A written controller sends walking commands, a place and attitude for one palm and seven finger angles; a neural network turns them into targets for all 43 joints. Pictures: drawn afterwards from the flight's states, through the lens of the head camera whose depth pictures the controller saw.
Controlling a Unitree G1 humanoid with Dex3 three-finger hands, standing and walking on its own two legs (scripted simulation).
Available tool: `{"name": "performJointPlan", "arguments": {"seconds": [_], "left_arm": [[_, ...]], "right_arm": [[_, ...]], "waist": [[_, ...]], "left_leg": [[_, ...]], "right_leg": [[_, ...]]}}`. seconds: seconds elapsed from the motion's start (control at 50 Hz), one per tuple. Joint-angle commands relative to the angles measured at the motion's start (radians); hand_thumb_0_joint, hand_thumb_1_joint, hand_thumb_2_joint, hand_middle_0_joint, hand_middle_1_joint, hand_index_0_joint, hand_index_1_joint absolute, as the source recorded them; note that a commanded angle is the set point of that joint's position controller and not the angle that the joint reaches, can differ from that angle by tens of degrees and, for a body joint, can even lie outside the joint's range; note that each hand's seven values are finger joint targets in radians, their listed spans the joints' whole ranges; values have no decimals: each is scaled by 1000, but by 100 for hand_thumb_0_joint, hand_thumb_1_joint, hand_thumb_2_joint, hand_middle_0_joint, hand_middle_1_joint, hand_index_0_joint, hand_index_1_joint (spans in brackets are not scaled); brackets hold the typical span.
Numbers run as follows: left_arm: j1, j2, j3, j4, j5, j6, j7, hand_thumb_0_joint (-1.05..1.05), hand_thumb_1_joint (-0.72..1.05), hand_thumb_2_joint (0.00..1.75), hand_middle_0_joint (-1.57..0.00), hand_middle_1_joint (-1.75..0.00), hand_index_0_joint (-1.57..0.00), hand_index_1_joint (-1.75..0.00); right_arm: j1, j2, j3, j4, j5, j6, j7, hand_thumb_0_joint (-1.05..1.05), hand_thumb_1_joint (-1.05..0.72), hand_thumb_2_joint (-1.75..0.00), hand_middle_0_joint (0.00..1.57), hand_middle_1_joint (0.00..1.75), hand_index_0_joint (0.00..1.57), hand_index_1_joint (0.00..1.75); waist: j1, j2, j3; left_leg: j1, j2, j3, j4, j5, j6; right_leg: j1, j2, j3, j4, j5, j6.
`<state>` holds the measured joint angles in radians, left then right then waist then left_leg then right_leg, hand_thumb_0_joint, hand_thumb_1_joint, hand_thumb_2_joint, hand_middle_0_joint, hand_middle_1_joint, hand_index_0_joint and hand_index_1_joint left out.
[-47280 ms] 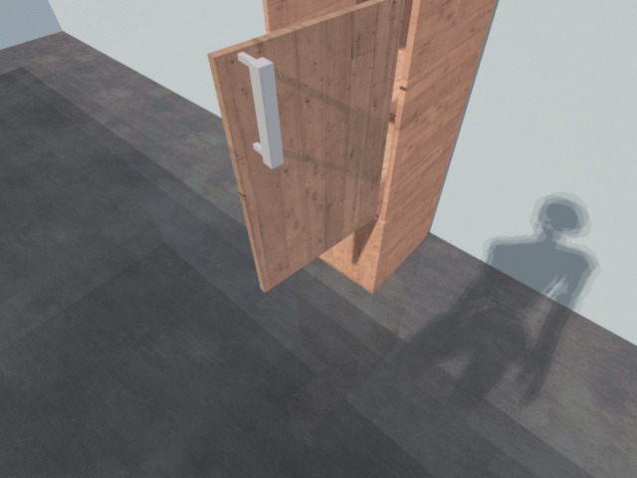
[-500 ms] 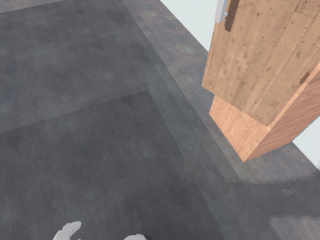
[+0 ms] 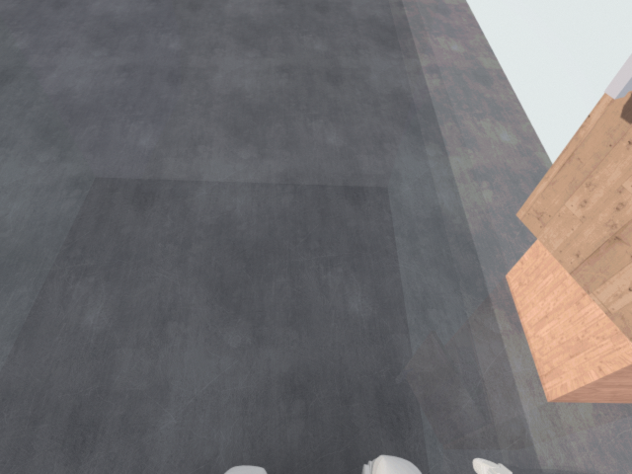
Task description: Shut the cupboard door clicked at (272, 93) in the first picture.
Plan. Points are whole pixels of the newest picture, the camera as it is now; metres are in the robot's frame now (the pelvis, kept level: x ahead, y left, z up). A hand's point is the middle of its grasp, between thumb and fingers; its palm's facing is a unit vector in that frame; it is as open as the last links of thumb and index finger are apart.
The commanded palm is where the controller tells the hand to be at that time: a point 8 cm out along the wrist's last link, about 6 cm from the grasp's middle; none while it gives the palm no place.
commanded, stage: walk to a spot facing it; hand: left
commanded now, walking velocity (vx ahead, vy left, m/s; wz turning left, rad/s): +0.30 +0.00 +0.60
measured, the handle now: out of the picture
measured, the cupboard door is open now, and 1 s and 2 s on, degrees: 22 22 22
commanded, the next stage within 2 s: turn to face it in 0.72 s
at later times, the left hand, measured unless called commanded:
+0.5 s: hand out of the picture +0.02 +0.14 -0.15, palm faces +0.42 -0.89 -0.19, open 7.4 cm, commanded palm none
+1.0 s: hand (144, 374) +0.26 +0.28 -0.15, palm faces +0.46 -0.85 -0.25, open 7.4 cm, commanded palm none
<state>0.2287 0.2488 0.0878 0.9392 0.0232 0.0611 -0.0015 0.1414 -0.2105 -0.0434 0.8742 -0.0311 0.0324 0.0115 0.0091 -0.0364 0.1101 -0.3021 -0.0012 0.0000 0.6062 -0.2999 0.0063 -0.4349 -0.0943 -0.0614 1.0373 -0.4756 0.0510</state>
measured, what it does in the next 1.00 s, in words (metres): walks ahead, turning left: right foot, then left foot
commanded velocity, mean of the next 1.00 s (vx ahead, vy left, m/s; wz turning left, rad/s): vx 0.23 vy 0.00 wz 0.26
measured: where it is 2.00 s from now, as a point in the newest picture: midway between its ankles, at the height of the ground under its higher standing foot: (278, 401)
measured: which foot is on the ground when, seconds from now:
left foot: down 0.00-0.16, up 0.18-0.58, down 0.60-1.00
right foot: up 0.00-0.14, down 0.16-0.58, up 0.60-0.98, down 1.00-1.00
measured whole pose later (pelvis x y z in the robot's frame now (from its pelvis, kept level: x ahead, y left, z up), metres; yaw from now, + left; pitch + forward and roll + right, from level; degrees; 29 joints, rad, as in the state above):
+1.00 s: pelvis +0.27 +0.07 +0.00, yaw +26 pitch -2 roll +3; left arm 0.20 0.19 0.06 0.92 0.03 -0.02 -0.01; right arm 0.28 -0.18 -0.04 1.02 -0.02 0.00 -0.01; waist 0.00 -0.01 0.05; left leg -0.17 0.00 0.10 0.56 -0.36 0.00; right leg -0.38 -0.05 -0.05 0.59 -0.20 0.00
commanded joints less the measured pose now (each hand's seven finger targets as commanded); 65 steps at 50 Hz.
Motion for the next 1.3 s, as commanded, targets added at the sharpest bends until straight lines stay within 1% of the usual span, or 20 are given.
{"name": "performJointPlan", "arguments": {"seconds": [0.0,0.1,0.12,0.14,0.16,0.2,0.26,0.46,0.5,0.54,0.58,0.6,0.64,0.7,0.92,0.94,0.98,1.04,1.12,1.28], "left_arm": [[-52,74,8,-125,4,-56,-15,0,90,90,-20,-30,-20,-30],[149,93,17,-74,11,-78,-19,0,90,90,-20,-30,-20,-30],[242,146,33,-58,23,-89,-9,0,90,90,-20,-30,-20,-30],[288,225,41,-59,27,-93,7,0,90,90,-20,-30,-20,-30],[234,207,33,-73,9,-96,15,0,90,90,-20,-30,-20,-30],[79,146,26,-95,12,-107,24,0,90,90,-20,-30,-20,-30],[77,76,7,-72,7,-131,20,0,90,90,-20,-30,-20,-30],[224,95,12,23,11,-137,24,0,90,90,-20,-30,-20,-30],[197,119,19,20,10,-135,22,0,90,90,-20,-30,-20,-30],[159,136,19,6,-4,-131,15,0,90,90,-20,-30,-20,-30],[87,54,-1,-97,-8,-121,-9,0,90,90,-20,-30,-20,-30],[-6,75,4,-143,-3,-119,-4,0,90,90,-20,-30,-20,-30],[21,27,6,-99,7,-103,-2,0,90,90,-20,-30,-20,-30],[124,6,6,-38,15,-80,-15,0,90,90,-20,-30,-20,-30],[102,-8,-17,-7,8,-73,-5,0,90,90,-20,-30,-20,-30],[140,13,-13,6,9,-78,-2,0,90,90,-20,-30,-20,-30],[180,135,5,10,12,-90,5,0,90,90,-20,-30,-20,-30],[101,101,13,1,-1,-87,26,0,90,90,-20,-30,-20,-30],[45,67,24,-16,3,-77,34,0,90,90,-20,-30,-20,-30],[7,108,42,-38,3,-48,21,0,90,90,-20,-30,-20,-30]], "right_arm": [[49,-233,-67,-44,-6,-17,-21,0,-90,-90,20,30,20,30],[-22,-210,-66,-57,3,-12,-15,0,-90,-90,20,30,20,30],[-36,-145,-54,-76,13,-15,-13,0,-90,-90,20,30,20,30],[-51,-67,-36,-106,18,-25,-8,0,-90,-90,20,30,20,30],[-57,-126,-51,-107,0,-22,-1,0,-90,-90,20,30,20,30],[-19,-112,-58,-75,-3,-15,15,0,-90,-90,20,30,20,30],[6,-57,-42,-38,3,-11,35,0,-90,-90,20,30,20,30],[-162,-19,-16,-85,5,-25,56,0,-90,-90,20,30,20,30],[-93,-38,-23,-74,5,-35,51,0,-90,-90,20,30,20,30],[144,-104,-44,-12,-5,-46,34,0,-90,-90,20,30,20,30],[358,-329,-94,36,-2,-49,0,0,-90,-90,20,30,20,30],[343,-322,-89,35,5,-47,-5,0,-90,-90,20,30,20,30],[152,-223,-61,-12,3,-61,-18,0,-90,-90,20,30,20,30],[63,-149,-36,-16,0,-73,-28,0,-90,-90,20,30,20,30],[97,-96,-26,80,5,-53,-31,0,-90,-90,20,30,20,30],[108,-80,-21,84,10,-51,-29,0,-90,-90,20,30,20,30],[155,-19,-14,63,16,-46,-21,0,-90,-90,20,30,20,30],[112,-70,-17,63,19,-33,-36,0,-90,-90,20,30,20,30],[103,-17,-11,60,18,-17,-39,0,-90,-90,20,30,20,30],[70,-37,-20,-5,25,-14,-48,0,-90,-90,20,30,20,30]], "waist": [[-46,207,-87],[54,140,-80],[103,-58,-92],[136,-334,-85],[81,-234,-31],[-8,-115,1],[-21,-97,-25],[40,-120,-9],[0,-112,-47],[-122,-32,-193],[-202,293,-347],[-186,76,-258],[-103,218,-108],[-21,216,-109],[36,88,-54],[48,44,-51],[40,-205,-42],[23,-211,-135],[-4,-14,-205],[-5,-88,-165]], "left_leg": [[78,202,-329,-329,-239,157],[-214,98,-292,-191,-378,117],[-410,-13,-193,49,-389,66],[-549,-109,-41,404,-353,8],[-533,-24,-112,586,-269,14],[-490,53,-113,701,-106,5],[-416,64,-27,623,42,-19],[-329,66,117,151,0,24],[-166,21,155,72,-50,55],[237,-33,171,-80,52,84],[617,416,-521,-248,188,285],[450,456,-518,-283,47,284],[147,344,-364,-363,-230,207],[17,244,-223,-374,-143,168],[-35,206,-30,-245,-16,116],[-53,158,22,-169,-37,81],[-198,-20,154,173,-269,-4],[-227,33,-6,444,-245,-18],[-182,44,2,403,-140,-45],[-64,15,-4,89,-87,-48]], "right_leg": [[-66,28,6,-161,25,2],[345,92,-36,-497,136,-1],[521,-47,142,-684,-66,-38],[543,-341,549,-893,-311,-139],[394,-397,626,-934,-387,-181],[254,-376,472,-923,-337,-178],[309,-235,73,-838,186,-126],[504,-299,-142,-729,642,-125],[473,-308,-181,-620,795,-120],[311,-241,-259,-269,782,-72],[-248,-19,-116,267,-120,-4],[-270,-44,-18,325,-90,-20],[-240,-92,29,262,22,-22],[-112,-69,20,129,123,-15],[226,54,-16,-454,316,-28],[286,45,25,-522,335,-36],[345,-212,433,-732,431,-181],[364,-222,507,-768,583,-289],[359,-143,330,-698,749,-253],[257,-90,412,-680,568,-226]]}}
